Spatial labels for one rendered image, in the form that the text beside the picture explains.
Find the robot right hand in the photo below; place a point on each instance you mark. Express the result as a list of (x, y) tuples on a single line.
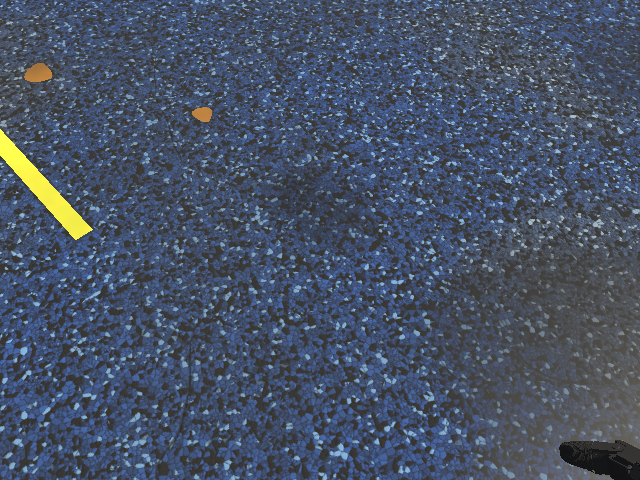
[(620, 460)]

